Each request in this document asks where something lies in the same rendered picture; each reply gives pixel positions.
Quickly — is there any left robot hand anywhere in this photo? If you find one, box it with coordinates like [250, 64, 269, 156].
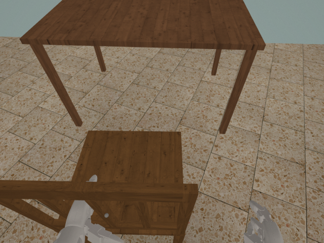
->
[65, 175, 124, 243]

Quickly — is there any robot left forearm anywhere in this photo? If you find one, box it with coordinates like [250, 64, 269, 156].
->
[53, 226, 85, 243]

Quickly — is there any chair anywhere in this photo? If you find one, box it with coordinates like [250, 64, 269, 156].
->
[0, 131, 198, 243]

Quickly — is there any table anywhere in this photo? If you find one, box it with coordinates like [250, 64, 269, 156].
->
[19, 0, 266, 134]

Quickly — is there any right robot hand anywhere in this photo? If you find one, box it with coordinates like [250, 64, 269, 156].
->
[244, 200, 284, 243]

